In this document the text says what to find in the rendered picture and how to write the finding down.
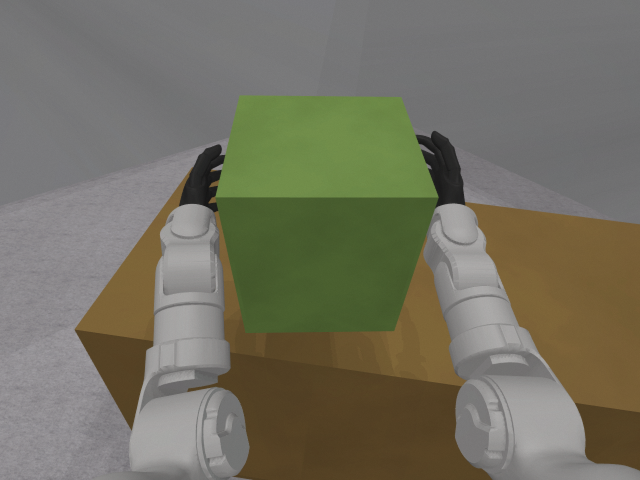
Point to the robot right forearm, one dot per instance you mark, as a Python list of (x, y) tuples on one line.
[(485, 336)]

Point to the pedestal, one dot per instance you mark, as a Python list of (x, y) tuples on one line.
[(380, 405)]

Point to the robot left forearm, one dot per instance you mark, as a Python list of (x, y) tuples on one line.
[(189, 347)]

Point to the left robot hand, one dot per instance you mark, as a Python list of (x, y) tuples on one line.
[(196, 189)]

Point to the robot right upper arm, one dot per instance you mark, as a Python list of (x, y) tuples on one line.
[(526, 428)]

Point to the robot left upper arm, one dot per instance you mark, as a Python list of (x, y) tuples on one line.
[(197, 435)]

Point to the carton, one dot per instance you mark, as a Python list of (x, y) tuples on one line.
[(325, 203)]

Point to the right robot hand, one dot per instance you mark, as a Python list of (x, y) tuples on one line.
[(445, 172)]

